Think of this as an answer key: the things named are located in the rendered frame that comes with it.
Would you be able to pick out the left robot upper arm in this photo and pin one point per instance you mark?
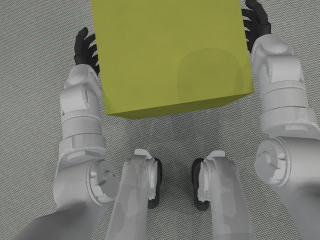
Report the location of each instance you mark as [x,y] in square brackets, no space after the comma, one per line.
[82,193]

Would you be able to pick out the carton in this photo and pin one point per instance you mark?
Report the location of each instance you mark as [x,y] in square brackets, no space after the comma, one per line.
[164,57]

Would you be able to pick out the right robot upper arm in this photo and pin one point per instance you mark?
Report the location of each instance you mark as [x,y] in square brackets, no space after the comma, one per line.
[291,166]

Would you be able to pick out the robot right forearm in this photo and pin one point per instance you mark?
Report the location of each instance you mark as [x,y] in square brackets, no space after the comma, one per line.
[282,91]

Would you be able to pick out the robot foot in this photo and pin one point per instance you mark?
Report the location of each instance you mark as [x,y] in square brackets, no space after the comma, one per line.
[152,203]
[201,205]

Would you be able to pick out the left robot foot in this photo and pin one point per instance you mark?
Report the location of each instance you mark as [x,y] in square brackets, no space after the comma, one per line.
[152,203]

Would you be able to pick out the right robot foot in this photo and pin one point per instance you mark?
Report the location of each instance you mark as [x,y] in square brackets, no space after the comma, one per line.
[201,205]

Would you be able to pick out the robot left forearm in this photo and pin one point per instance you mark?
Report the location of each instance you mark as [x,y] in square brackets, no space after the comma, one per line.
[80,118]

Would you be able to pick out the right robot hand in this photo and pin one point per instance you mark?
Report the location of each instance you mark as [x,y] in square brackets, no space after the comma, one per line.
[258,25]

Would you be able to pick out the left robot hand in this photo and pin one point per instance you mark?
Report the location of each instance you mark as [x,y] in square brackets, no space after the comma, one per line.
[84,53]

